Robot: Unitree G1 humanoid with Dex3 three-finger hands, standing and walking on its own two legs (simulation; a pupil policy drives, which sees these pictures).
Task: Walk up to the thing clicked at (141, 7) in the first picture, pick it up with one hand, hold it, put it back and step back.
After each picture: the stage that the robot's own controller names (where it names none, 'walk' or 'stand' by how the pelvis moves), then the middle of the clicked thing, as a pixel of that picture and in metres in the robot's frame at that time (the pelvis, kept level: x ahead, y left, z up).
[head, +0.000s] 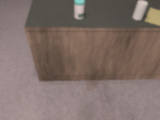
stand; (139, 10) +1.02 -0.39 -0.09
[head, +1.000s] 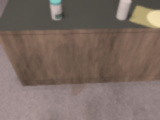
sink last; (123, 9) +0.94 -0.23 -0.06
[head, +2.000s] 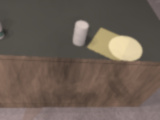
rise first; (80, 33) +0.68 +0.01 -0.06
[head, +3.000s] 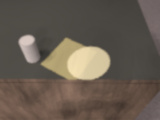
rise first; (30, 49) +0.54 +0.25 -0.05
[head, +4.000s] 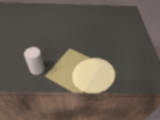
stand; (34, 61) +0.50 +0.21 -0.08
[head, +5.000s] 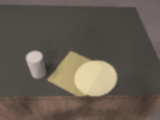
stand; (36, 65) +0.48 +0.21 -0.08
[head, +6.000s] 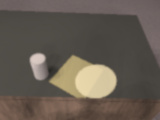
stand; (39, 67) +0.50 +0.20 -0.09
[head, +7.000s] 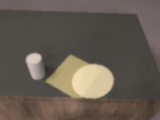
stand; (36, 66) +0.50 +0.22 -0.09
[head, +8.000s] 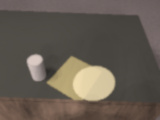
stand; (37, 68) +0.49 +0.22 -0.09
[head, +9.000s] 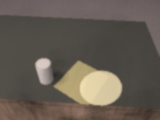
rise first; (44, 71) +0.48 +0.20 -0.09
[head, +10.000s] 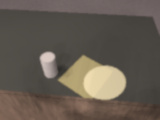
go down; (49, 65) +0.51 +0.19 -0.09
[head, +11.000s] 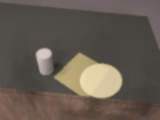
go down; (45, 62) +0.51 +0.18 -0.08
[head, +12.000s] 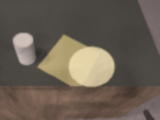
go down; (25, 49) +0.49 +0.18 -0.04
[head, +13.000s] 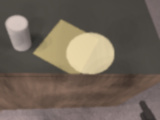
close in; (19, 34) +0.52 +0.18 -0.02
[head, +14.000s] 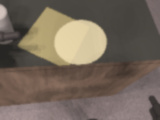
close; (0, 25) +0.53 +0.19 +0.01
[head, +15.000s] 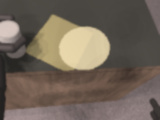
lift; (12, 40) +0.48 +0.17 +0.00
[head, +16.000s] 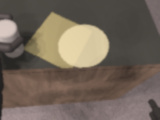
lift; (9, 39) +0.48 +0.18 +0.00
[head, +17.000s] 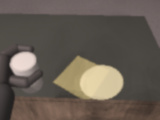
lift; (28, 73) +0.32 +0.17 +0.13
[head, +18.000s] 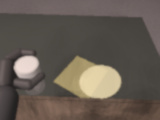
hold; (31, 76) +0.32 +0.17 +0.10
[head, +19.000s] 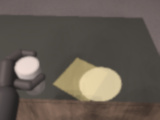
hold; (31, 76) +0.33 +0.16 +0.09
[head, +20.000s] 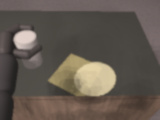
crouch; (29, 50) +0.42 +0.17 +0.11
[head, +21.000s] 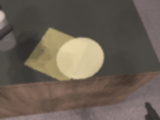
lower; out of the picture +0.51 +0.20 +0.04
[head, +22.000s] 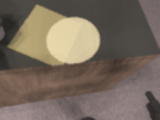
lower; out of the picture +0.53 +0.20 +0.01
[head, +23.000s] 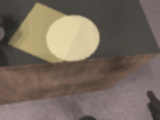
lower; out of the picture +0.53 +0.19 +0.01
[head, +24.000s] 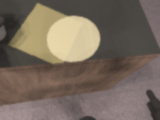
lower; out of the picture +0.53 +0.19 +0.01
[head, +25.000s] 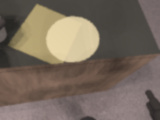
lower; out of the picture +0.53 +0.19 +0.01
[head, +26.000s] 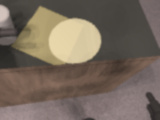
open; (1, 26) +0.52 +0.17 +0.01
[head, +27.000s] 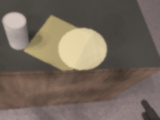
sink last; (17, 32) +0.52 +0.16 -0.01
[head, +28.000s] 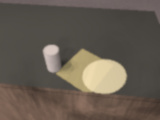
stand; (52, 59) +0.52 +0.17 -0.05
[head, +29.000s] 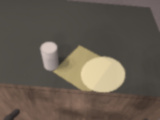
stand; (50, 56) +0.50 +0.15 -0.05
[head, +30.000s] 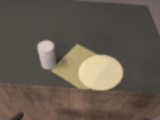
stand; (47, 55) +0.51 +0.16 -0.04
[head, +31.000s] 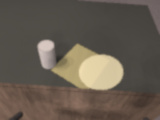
stand; (47, 55) +0.51 +0.16 -0.04
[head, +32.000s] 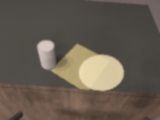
stand; (47, 55) +0.50 +0.16 -0.04
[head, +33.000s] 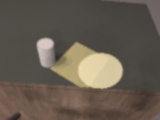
stand; (46, 53) +0.51 +0.16 -0.03
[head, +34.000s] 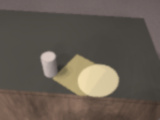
walk; (49, 64) +0.52 +0.17 -0.09
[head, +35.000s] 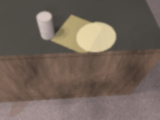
walk; (46, 26) +0.63 +0.18 -0.06
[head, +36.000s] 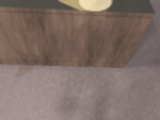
walk; out of the picture +0.94 +0.19 -0.06
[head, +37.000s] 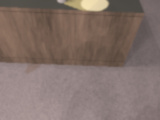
stand; out of the picture +1.12 +0.19 -0.07
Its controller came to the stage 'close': yes
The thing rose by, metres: 0.21
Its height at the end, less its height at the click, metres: +0.00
